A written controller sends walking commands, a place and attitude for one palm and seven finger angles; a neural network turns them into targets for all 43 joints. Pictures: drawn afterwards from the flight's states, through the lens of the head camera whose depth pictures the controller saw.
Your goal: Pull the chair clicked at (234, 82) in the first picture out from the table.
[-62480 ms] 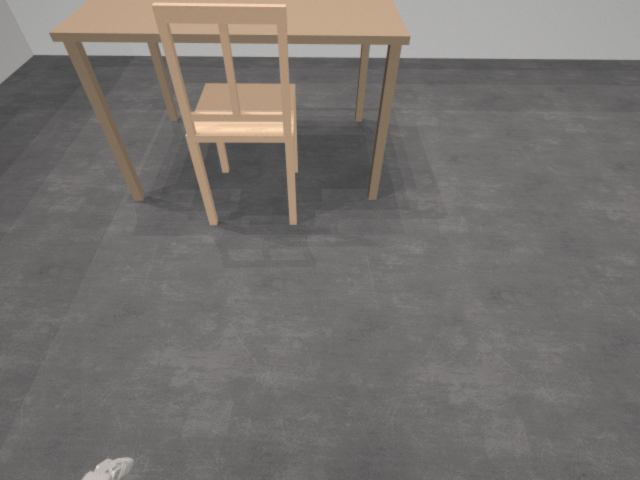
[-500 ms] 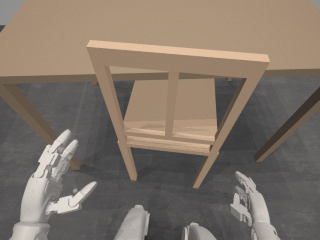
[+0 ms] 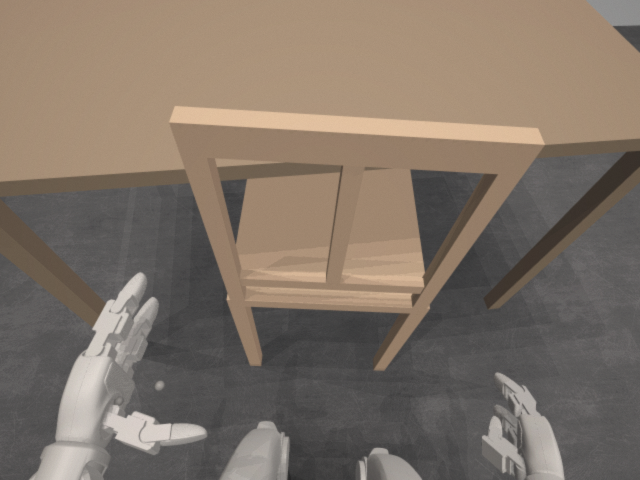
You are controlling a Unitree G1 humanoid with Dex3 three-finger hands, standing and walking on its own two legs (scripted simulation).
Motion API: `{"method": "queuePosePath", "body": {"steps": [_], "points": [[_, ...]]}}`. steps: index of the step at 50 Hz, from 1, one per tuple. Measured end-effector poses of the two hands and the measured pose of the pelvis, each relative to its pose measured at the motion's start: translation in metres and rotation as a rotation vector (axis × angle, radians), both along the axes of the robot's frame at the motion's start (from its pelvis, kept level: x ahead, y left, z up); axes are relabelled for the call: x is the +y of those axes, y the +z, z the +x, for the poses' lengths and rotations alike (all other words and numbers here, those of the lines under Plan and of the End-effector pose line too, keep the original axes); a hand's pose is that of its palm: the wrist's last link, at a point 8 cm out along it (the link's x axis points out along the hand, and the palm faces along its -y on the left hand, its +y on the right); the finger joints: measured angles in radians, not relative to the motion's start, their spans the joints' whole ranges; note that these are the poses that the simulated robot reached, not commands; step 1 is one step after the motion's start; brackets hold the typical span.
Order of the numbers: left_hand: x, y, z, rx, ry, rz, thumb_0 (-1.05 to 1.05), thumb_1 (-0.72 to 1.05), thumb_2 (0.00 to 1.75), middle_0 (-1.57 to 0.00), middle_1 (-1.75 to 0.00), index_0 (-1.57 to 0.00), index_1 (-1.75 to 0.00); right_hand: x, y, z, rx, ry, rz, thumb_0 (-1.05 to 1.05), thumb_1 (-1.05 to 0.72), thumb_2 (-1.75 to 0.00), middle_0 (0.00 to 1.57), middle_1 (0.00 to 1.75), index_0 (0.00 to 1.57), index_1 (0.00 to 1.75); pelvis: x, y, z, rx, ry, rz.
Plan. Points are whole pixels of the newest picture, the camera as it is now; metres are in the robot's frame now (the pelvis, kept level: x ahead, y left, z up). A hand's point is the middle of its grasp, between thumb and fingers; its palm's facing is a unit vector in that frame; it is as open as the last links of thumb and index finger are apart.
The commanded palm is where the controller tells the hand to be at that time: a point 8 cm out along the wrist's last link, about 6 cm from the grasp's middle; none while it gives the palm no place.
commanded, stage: raise the hand toward the chair's back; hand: left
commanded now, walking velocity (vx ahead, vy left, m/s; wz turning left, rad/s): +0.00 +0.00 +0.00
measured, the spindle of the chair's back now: (341, 231) +0.44 +0.00 +0.01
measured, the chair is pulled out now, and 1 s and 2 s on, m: -0.05 -0.05 -0.05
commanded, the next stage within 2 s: aim the fingers beside a spindle in 0.94 s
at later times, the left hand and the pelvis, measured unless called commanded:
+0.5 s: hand (107, 360) +0.23 +0.24 +0.05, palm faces +0.05 -1.00 -0.07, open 16.9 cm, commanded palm +0.21 +0.28 +0.05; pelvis -0.01 +0.02 +0.01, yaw +1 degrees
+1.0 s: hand (138, 356) +0.24 +0.21 +0.05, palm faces +0.03 -1.00 -0.05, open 16.9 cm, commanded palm +0.22 +0.27 +0.05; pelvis +0.00 +0.00 +0.01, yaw +1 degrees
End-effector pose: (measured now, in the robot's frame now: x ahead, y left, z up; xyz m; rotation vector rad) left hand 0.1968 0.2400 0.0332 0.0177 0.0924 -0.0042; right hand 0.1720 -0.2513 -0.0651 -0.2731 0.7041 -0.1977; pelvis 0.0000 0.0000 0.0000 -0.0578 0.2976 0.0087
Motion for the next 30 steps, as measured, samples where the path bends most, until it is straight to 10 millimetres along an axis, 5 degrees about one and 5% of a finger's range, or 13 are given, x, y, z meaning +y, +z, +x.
{"method": "queuePosePath", "body": {"steps": [6, 13, 21, 30], "points": [[0.021, 0.030, -0.001, -0.126, 0.083, 0.036, 0.00, -0.38, 0.35, -0.07, -0.10, -0.08, -0.10, 0.033, 0.014, 0.019, -0.057, 0.075, 0.039, 0.01, -0.90, -0.90, 0.20, 0.30, 0.20, 0.30, 0.009, 0.005, -0.001, -0.019, 0.012, -0.011], [0.028, 0.004, -0.001, 0.011, 0.023, 0.012, -0.01, -0.47, 0.31, -0.06, -0.09, -0.07, -0.09, 0.053, 0.015, 0.017, -0.048, 0.127, 0.053, 0.01, -0.90, -0.90, 0.20, 0.30, 0.20, 0.30, 0.017, 0.005, -0.008, -0.032, 0.021, -0.022], [0.042, 0.033, 0.005, -0.117, 0.056, 0.055, -0.01, -0.49, 0.30, -0.06, -0.08, -0.07, -0.08, 0.048, 0.013, -0.008, 0.013, 0.107, 0.029, 0.01, -0.90, -0.90, 0.20, 0.31, 0.20, 0.30, 0.020, 0.010, -0.009, -0.044, 0.021, -0.023], [0.039, 0.013, 0.015, 0.017, 0.009, 0.012, -0.01, -0.50, 0.30, -0.05, -0.08, -0.06, -0.08, 0.029, 0.012, -0.029, 0.056, 0.040, 0.015, 0.01, -0.90, -0.90, 0.20, 0.30, 0.20, 0.30, 0.019, 0.014, -0.008, -0.041, 0.013, -0.020]]}}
